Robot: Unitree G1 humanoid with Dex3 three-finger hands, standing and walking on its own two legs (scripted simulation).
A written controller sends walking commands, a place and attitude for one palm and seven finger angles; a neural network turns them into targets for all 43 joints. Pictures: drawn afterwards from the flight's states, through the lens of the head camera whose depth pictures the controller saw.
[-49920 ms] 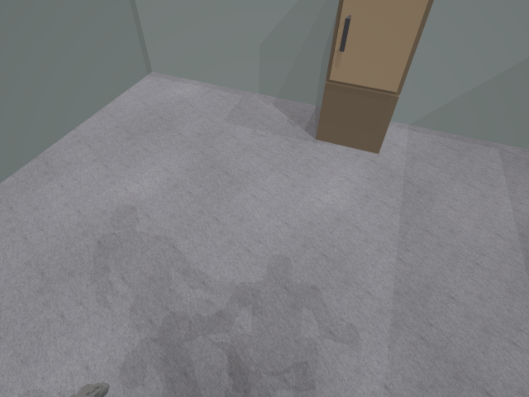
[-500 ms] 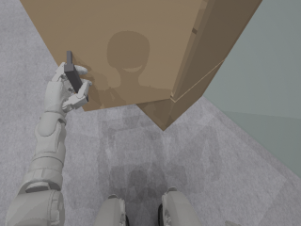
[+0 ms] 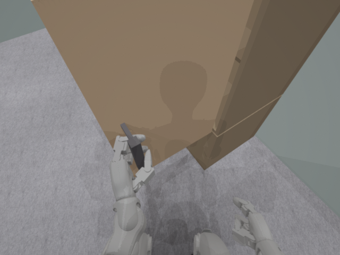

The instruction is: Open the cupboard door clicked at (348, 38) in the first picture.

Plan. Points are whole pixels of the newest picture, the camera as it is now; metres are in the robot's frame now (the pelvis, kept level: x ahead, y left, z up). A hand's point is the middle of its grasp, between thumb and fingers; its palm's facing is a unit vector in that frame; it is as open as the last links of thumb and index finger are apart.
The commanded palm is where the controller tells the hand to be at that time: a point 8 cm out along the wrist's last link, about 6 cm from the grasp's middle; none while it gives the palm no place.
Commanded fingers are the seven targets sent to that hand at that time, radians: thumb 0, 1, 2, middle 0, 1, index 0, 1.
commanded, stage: pull the door open along its arc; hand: left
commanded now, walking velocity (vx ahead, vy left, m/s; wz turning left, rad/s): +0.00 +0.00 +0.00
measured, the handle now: (134, 149) +0.36 +0.11 +0.01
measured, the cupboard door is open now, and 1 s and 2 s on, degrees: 89 91 92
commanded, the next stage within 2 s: open thumb and fingers to let go in 0.08 s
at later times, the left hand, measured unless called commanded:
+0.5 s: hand (149, 173) +0.30 +0.07 +0.02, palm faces +0.33 -0.94 -0.02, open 8.4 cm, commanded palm +0.25 +0.11 +0.01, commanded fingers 0.00 -0.29 0.39 -0.31 -1.22 -0.31 -1.22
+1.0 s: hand (151, 174) +0.29 +0.06 +0.02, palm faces +0.27 -0.96 +0.00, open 15.2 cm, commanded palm +0.25 +0.10 +0.01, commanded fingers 0.00 -0.50 0.30 -0.15 -0.30 -0.15 -0.30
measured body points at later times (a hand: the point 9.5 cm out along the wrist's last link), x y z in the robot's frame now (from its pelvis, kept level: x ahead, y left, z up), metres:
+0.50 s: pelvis -0.02 -0.03 +0.00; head +0.08 -0.05 +0.44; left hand +0.27 +0.11 +0.02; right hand +0.15 -0.26 -0.13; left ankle -0.01 +0.13 -0.63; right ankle +0.01 -0.09 -0.63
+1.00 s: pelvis -0.03 +0.02 -0.01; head +0.06 +0.01 +0.43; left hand +0.27 +0.11 +0.02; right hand +0.14 -0.20 -0.12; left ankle -0.01 +0.13 -0.63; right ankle +0.01 -0.09 -0.63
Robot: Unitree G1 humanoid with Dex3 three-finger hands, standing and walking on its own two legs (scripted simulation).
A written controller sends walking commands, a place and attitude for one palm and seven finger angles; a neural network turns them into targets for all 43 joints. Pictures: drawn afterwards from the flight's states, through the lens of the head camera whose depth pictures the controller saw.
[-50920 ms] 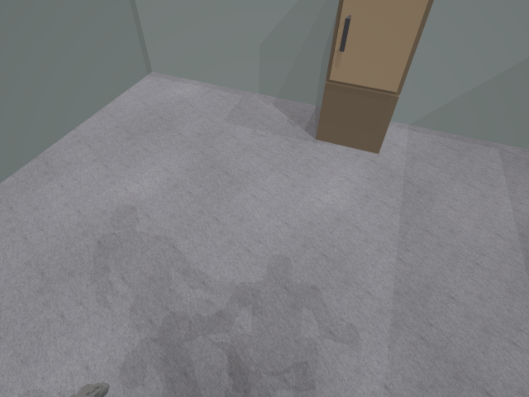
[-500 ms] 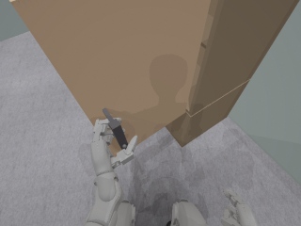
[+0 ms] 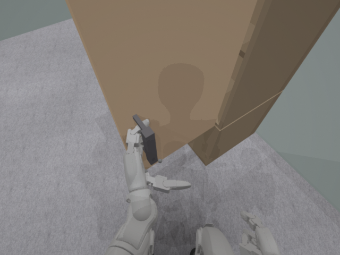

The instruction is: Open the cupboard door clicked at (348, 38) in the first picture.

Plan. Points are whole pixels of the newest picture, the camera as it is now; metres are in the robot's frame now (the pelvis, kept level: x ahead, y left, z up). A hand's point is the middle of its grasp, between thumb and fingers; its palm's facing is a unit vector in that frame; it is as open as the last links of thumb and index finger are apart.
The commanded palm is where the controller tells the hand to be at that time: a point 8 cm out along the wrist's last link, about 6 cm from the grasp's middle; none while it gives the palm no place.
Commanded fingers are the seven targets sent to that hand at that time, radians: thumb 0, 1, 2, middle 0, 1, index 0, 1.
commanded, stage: slide the hand sideways off the handle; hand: left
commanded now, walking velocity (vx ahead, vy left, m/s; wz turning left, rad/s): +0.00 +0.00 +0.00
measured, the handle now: (145, 141) +0.38 +0.08 +0.02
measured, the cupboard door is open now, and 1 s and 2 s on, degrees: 91 92 92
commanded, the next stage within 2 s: draw the hand back to the body in 1.30 s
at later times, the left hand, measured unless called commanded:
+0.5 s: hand (153, 175) +0.29 +0.05 +0.03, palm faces -0.17 -0.98 +0.06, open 16.4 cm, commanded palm +0.26 +0.11 +0.02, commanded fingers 0.00 -0.50 0.30 -0.15 -0.30 -0.15 -0.30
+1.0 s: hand (135, 197) +0.24 +0.09 +0.02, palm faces -0.17 -0.99 -0.01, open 16.3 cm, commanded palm +0.22 +0.15 +0.02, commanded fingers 0.00 -0.50 0.30 -0.15 -0.30 -0.15 -0.30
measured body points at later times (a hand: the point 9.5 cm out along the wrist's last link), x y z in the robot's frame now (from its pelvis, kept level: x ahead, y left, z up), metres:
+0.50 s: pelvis +0.00 +0.02 +0.00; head +0.09 +0.02 +0.44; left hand +0.29 +0.11 +0.03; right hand +0.18 -0.22 -0.09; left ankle +0.02 +0.11 -0.63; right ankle +0.04 -0.11 -0.63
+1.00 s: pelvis +0.01 +0.00 -0.02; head +0.11 +0.00 +0.42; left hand +0.25 +0.14 +0.02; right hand +0.22 -0.21 -0.10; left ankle +0.02 +0.11 -0.63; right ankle +0.04 -0.11 -0.63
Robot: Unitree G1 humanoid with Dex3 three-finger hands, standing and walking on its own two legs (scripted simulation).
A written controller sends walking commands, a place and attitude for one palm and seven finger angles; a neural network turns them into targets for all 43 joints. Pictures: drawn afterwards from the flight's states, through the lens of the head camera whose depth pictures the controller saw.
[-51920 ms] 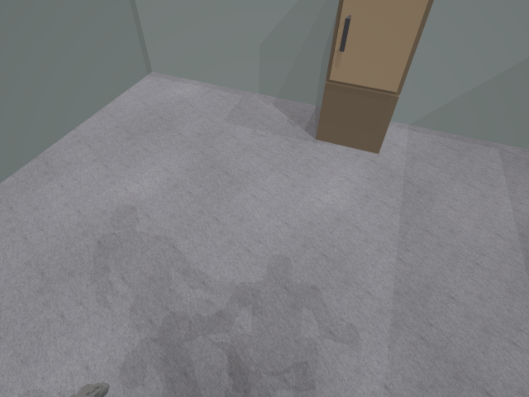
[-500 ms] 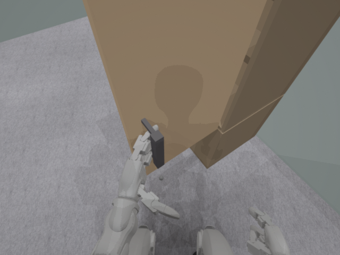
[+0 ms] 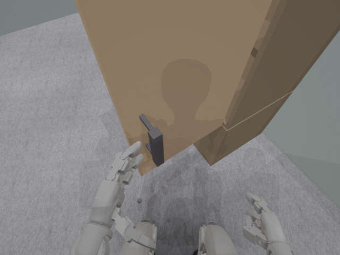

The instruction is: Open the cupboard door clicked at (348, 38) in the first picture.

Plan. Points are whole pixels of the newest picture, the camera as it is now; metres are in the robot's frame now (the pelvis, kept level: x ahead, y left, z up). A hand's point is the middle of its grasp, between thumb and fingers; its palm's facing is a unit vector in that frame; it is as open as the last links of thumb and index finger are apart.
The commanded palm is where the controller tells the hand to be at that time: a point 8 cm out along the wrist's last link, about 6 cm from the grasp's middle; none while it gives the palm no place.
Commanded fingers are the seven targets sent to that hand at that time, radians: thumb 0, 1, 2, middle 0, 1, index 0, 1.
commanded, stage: slide the hand sideways off the handle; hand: left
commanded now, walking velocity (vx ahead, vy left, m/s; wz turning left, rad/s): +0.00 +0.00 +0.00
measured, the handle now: (151, 142) +0.36 +0.07 +0.04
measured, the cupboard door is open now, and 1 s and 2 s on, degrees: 92 92 92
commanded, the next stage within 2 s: draw the hand back to the body in 0.30 s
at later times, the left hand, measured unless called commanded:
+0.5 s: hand (114, 213) +0.20 +0.12 +0.05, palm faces -0.14 -0.99 -0.03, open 16.3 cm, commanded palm +0.18 +0.18 +0.07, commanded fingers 0.00 -0.50 0.30 -0.15 -0.30 -0.15 -0.30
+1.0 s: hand (51, 198) +0.20 +0.19 +0.16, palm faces +0.02 -0.98 -0.21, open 15.7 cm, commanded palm +0.17 +0.24 +0.18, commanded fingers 0.00 -0.12 0.47 -0.16 -0.30 -0.16 -0.30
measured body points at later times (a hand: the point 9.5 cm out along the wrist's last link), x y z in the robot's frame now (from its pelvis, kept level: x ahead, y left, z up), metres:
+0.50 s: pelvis -0.01 +0.00 -0.01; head +0.08 +0.00 +0.43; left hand +0.20 +0.18 +0.06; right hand +0.20 -0.23 -0.08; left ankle +0.01 +0.11 -0.61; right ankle +0.03 -0.11 -0.61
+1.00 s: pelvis +0.02 +0.01 +0.07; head +0.02 +0.01 +0.52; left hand +0.19 +0.24 +0.17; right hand +0.19 -0.22 +0.01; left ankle +0.01 +0.11 -0.61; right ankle +0.03 -0.11 -0.61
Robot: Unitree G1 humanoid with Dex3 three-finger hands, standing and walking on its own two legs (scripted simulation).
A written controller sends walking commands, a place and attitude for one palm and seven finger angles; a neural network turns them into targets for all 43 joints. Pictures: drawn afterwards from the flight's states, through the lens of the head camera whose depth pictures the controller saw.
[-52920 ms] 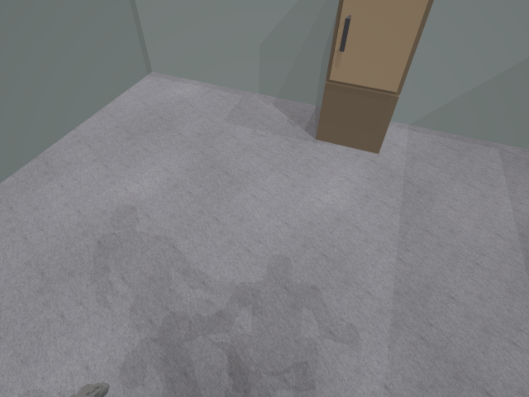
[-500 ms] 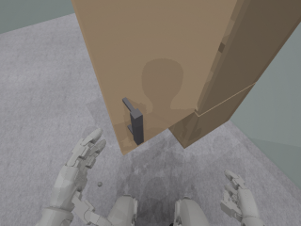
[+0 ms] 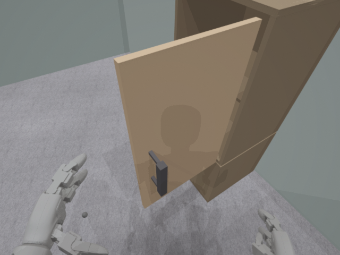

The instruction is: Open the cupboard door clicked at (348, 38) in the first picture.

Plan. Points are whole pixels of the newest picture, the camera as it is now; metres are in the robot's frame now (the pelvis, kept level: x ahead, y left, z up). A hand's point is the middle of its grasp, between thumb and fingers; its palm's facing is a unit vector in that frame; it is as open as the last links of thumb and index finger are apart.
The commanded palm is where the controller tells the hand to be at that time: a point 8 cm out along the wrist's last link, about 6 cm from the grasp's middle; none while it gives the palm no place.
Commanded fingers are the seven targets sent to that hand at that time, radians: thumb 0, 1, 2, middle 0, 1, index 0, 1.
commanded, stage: draw the hand back to the body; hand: left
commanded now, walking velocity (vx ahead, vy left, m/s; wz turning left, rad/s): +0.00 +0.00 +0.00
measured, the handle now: (157, 174) +0.34 +0.06 -0.03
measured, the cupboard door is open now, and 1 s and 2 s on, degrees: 92 92 92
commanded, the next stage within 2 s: step back with the hand held close in 0.98 s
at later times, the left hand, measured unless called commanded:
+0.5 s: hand (25, 165) +0.21 +0.25 +0.20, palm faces +0.39 -0.81 -0.43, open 10.3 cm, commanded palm +0.17 +0.29 +0.22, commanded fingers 0.00 0.76 0.84 -0.19 -0.30 -0.19 -0.30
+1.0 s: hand (15, 161) +0.20 +0.24 +0.23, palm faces +0.45 -0.79 -0.41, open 7.4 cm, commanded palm +0.16 +0.28 +0.23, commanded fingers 0.00 0.90 0.90 -0.20 -0.30 -0.20 -0.30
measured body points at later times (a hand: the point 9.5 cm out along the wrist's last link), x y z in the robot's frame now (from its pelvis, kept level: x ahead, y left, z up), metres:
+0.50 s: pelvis +0.03 +0.01 +0.05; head +0.01 -0.02 +0.50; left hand +0.19 +0.29 +0.22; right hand +0.21 -0.21 -0.02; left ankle -0.01 +0.10 -0.68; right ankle +0.01 -0.12 -0.68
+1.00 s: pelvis +0.02 -0.01 +0.06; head -0.01 -0.04 +0.51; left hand +0.17 +0.28 +0.25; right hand +0.20 -0.24 -0.02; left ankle -0.01 +0.10 -0.68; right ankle +0.01 -0.12 -0.68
